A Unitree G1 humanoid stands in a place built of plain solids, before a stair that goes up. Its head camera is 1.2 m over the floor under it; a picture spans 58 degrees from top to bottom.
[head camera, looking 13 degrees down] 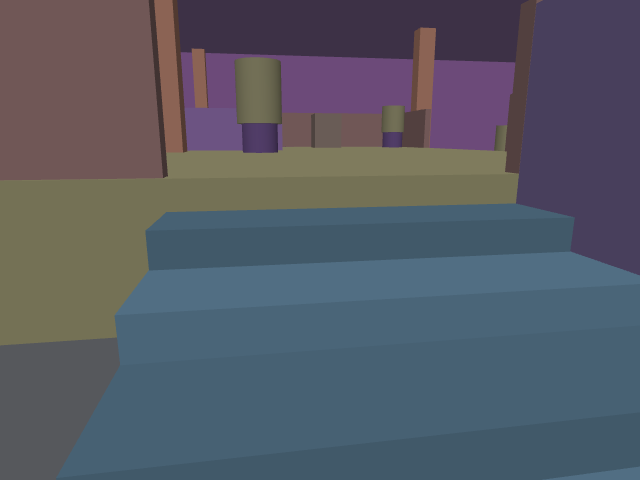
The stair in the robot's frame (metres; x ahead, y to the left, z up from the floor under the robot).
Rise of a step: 0.20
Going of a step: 0.56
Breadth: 2.27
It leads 9 degrees to the left of straight ahead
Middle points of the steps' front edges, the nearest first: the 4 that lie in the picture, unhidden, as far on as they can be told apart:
1.08 -0.47 0.39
1.63 -0.38 0.59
2.18 -0.29 0.78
2.73 -0.20 0.98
